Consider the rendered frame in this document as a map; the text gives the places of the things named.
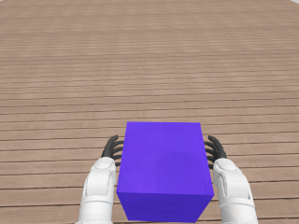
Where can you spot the carton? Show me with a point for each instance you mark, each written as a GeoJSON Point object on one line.
{"type": "Point", "coordinates": [164, 174]}

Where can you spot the left robot forearm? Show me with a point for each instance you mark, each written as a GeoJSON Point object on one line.
{"type": "Point", "coordinates": [98, 193]}

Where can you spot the right robot hand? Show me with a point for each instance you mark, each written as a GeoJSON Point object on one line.
{"type": "Point", "coordinates": [217, 152]}

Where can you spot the right robot forearm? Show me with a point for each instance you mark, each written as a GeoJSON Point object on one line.
{"type": "Point", "coordinates": [234, 194]}

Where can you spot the left robot hand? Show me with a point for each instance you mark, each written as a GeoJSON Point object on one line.
{"type": "Point", "coordinates": [110, 150]}

